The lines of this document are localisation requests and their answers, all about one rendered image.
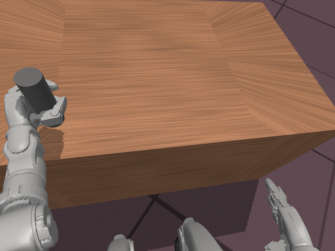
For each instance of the right robot hand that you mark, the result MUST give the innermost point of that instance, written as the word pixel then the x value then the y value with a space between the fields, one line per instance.
pixel 293 232

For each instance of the can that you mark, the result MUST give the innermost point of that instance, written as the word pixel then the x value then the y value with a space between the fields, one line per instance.
pixel 34 87

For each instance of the left robot hand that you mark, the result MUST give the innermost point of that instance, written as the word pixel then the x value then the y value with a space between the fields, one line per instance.
pixel 19 112

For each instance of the left robot arm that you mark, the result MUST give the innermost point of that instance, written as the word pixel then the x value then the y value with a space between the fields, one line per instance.
pixel 26 221

